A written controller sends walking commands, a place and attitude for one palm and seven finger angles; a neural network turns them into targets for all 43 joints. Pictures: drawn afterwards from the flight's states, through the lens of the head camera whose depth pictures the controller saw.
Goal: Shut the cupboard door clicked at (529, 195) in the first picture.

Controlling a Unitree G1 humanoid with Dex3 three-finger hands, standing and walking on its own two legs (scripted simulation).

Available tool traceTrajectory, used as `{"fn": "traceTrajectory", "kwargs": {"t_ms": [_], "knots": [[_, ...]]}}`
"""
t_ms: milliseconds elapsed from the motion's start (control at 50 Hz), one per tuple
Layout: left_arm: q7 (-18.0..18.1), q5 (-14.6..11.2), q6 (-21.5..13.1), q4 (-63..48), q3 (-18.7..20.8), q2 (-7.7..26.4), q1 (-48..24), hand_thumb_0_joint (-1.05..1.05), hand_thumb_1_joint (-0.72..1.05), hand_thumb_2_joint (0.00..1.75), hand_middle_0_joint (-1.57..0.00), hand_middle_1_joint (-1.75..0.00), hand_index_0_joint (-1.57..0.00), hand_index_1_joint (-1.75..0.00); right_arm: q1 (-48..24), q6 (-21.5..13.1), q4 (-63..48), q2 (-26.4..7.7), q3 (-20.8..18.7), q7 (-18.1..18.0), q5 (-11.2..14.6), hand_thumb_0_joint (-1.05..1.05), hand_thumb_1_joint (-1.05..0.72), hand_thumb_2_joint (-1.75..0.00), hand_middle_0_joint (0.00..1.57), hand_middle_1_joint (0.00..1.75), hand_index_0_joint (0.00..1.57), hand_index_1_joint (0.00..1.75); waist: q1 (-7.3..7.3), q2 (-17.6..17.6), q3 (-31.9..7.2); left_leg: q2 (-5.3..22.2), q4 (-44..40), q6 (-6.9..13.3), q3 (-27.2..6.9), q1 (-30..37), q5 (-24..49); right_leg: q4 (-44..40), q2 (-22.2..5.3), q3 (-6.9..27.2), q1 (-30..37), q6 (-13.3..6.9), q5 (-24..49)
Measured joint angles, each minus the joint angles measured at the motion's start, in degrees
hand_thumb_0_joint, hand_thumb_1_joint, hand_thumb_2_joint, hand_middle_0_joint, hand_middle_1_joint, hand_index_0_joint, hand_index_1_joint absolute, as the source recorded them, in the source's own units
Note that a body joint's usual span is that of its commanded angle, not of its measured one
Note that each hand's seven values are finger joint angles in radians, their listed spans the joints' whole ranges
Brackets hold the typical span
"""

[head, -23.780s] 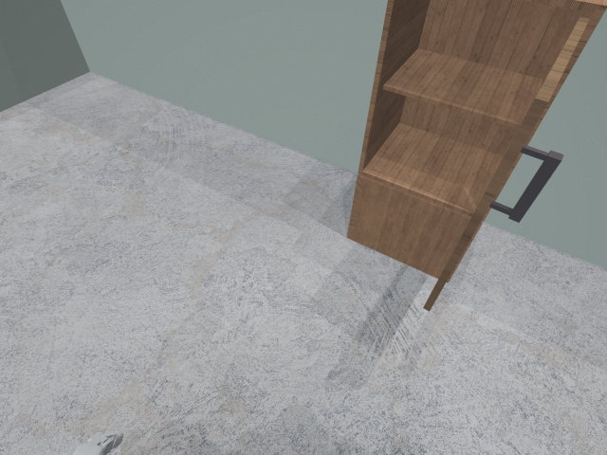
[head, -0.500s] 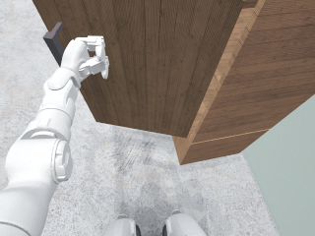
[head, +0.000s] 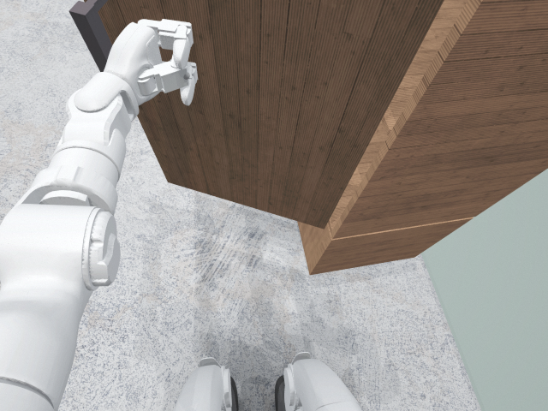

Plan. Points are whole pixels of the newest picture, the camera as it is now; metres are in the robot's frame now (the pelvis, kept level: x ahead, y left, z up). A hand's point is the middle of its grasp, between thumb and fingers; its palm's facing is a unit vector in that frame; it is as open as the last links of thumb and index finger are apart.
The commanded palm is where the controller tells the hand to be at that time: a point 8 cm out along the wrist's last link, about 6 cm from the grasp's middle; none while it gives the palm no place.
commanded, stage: pull the fist back off the door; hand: left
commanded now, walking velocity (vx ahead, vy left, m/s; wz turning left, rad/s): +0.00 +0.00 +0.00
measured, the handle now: (114, 51) +0.59 +0.16 +0.12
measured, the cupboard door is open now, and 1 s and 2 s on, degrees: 63 57 57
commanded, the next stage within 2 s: draw the hand back to the body in 0.94 s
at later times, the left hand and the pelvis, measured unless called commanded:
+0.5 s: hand (211, 78) +0.54 +0.03 +0.11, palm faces +0.01 -1.00 -0.03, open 3.1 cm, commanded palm +0.50 +0.09 +0.12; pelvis +0.01 -0.01 +0.01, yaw -2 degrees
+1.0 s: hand (204, 117) +0.46 +0.04 +0.13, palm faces -0.04 -1.00 -0.07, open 3.2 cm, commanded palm +0.44 +0.10 +0.12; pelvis +0.01 -0.01 +0.03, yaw -1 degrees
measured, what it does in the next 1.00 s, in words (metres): stands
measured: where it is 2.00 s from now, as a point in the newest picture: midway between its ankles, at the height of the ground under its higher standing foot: outside the picture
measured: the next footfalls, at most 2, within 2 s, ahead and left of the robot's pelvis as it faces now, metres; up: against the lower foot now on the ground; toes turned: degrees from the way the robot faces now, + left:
none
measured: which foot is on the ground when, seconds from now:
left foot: down 0.00-1.00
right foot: down 0.00-1.00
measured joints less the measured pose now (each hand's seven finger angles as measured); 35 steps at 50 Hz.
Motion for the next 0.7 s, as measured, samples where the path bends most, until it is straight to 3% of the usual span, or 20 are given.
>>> {"fn": "traceTrajectory", "kwargs": {"t_ms": [80, 100, 180, 220, 280, 320, 380, 420, 480, 540, 620, 700], "knots": [[0.17, 0.27, 0.47, -0.01, -0.80, -0.34, -1.46, 0.04, 1.00, 1.00, -1.29, -1.50, -1.30, -1.50, -0.25, -0.80, 0.81, 0.11, -0.10, -0.07, -0.24, 0.00, -0.90, -0.90, 0.20, 0.30, 0.20, 0.30, -0.17, 0.11, -0.33, -0.09, 0.91, 0.08, 0.04, -1.34, -0.32, 1.00, -0.12, 0.00, -1.36, 0.03, -0.38], [1.54, 0.23, 1.00, 0.08, 0.61, -1.10, -1.73, 0.05, 1.00, 1.00, -1.29, -1.50, -1.30, -1.50, 0.06, -0.87, 0.65, 0.19, -0.30, 0.12, -0.19, 0.00, -0.90, -0.90, 0.20, 0.30, 0.20, 0.30, -0.01, 0.34, -0.60, -0.01, 1.13, 0.05, 0.01, -1.74, -0.42, 1.11, -0.05, -0.02, -1.72, 0.05, -0.43], [16.48, 0.13, 1.63, -0.09, 5.95, -6.27, -1.65, 0.04, 0.92, 0.96, -1.29, -1.50, -1.30, -1.50, 2.00, -0.96, -0.62, 1.14, -0.99, 2.85, -1.02, 0.00, -0.90, -0.90, 0.20, 0.30, 0.20, 0.30, 0.58, 0.88, -1.92, 0.07, 1.08, -0.08, 0.32, -2.50, -0.54, 1.14, 0.01, 0.31, -2.63, 0.21, -0.43], [24.32, 1.35, 0.55, -1.13, 8.16, -8.93, -0.61, 0.03, 0.89, 0.94, -1.29, -1.50, -1.30, -1.50, 2.97, -0.61, -1.29, 1.93, -1.08, 4.57, -2.05, 0.00, -0.90, -0.90, 0.20, 0.30, 0.20, 0.30, 0.64, 0.90, -2.63, 0.15, 0.86, -0.12, 0.68, -2.51, -0.58, 1.17, 0.07, 0.69, -2.89, 0.23, -0.47], [34.61, 6.57, -3.34, -2.74, 9.59, -11.77, 1.80, 0.02, 0.88, 0.92, -1.29, -1.50, -1.30, -1.50, 4.31, -0.07, -1.98, 3.04, -1.15, 7.05, -3.82, 0.00, -0.90, -0.90, 0.20, 0.30, 0.20, 0.30, 0.38, 1.11, -3.93, 0.31, 1.11, -0.20, 1.19, -2.89, -0.93, 1.82, 0.19, 1.20, -3.64, 0.13, -0.83], [38.15, 10.76, -5.73, -3.36, 9.12, -12.07, 3.63, 0.02, 0.89, 0.92, -1.29, -1.50, -1.30, -1.50, 4.80, 0.86, -2.21, 3.67, -1.25, 8.35, -4.61, 0.00, -0.90, -0.90, 0.20, 0.30, 0.20, 0.30, 0.00, 1.40, -4.25, 0.42, 1.41, -0.24, 1.53, -2.82, -1.28, 2.39, 0.27, 1.53, -3.82, 0.05, -1.19], [38.29, 13.78, -7.25, -3.66, 8.74, -11.56, 6.16, 0.02, 0.89, 0.91, -1.29, -1.50, -1.30, -1.50, 5.34, 2.85, -2.42, 4.35, -1.37, 8.99, -4.67, 0.00, -0.90, -0.90, 0.20, 0.30, 0.20, 0.30, -0.32, 1.75, -3.78, 0.57, 0.91, -0.29, 2.15, -1.35, -1.45, 2.37, 0.43, 2.19, -2.83, -0.05, -1.35], [36.78, 12.95, -6.52, -3.46, 9.17, -11.23, 7.64, 0.02, 0.90, 0.91, -1.29, -1.50, -1.30, -1.50, 5.73, 4.24, -2.59, 4.52, -1.30, 8.62, -4.05, 0.00, -0.90, -0.90, 0.20, 0.30, 0.20, 0.30, -0.21, 1.84, -3.10, 0.74, -0.43, -0.43, 2.61, 0.66, -1.16, 1.31, 0.63, 2.72, -1.14, -0.14, -1.00], [34.70, 9.76, -4.98, -3.88, 10.31, -11.45, 9.94, 0.02, 0.90, 0.91, -1.29, -1.50, -1.30, -1.50, 6.72, 5.32, -2.94, 4.29, -1.26, 7.65, -3.04, 0.00, -0.90, -0.90, 0.20, 0.30, 0.20, 0.30, 0.40, 1.91, -2.29, 0.92, -3.41, -0.59, 3.05, 4.26, -0.28, -1.42, 0.93, 3.31, 2.13, -0.20, -0.01], [33.72, 7.24, -5.88, -6.52, 10.64, -12.36, 12.79, 0.02, 0.90, 0.90, -1.29, -1.50, -1.30, -1.50, 7.67, 5.33, -3.06, 3.81, -1.48, 6.98, -2.53, 0.00, -0.90, -0.90, 0.20, 0.30, 0.20, 0.30, 1.36, 1.45, -2.07, 1.05, -6.26, -0.77, 3.25, 7.60, 0.61, -4.08, 1.18, 3.65, 5.26, -0.33, 0.91], [33.03, 7.42, -9.42, -9.92, 8.06, -13.29, 16.27, 0.02, 0.90, 0.90, -1.29, -1.50, -1.30, -1.50, 8.05, 5.11, -2.91, 2.92, -2.28, 6.92, -2.29, 0.00, -0.90, -0.90, 0.20, 0.30, 0.20, 0.30, 2.60, 0.48, -2.84, 0.97, -7.99, -1.14, 2.88, 10.15, 1.02, -5.72, 1.22, 3.39, 7.87, -0.69, 1.12], [31.79, 7.61, -8.81, -11.39, 4.86, -14.34, 19.96, 0.02, 0.90, 0.90, -1.29, -1.50, -1.30, -1.50, 6.67, 6.28, -3.22, 1.74, -3.22, 7.02, -1.63, 0.00, -0.90, -0.90, 0.20, 0.30, 0.20, 0.30, 3.76, -0.17, -3.16, 0.74, -8.77, -1.27, 2.38, 12.00, 1.12, -6.56, 1.06, 2.96, 9.94, -0.67, 1.03]]}}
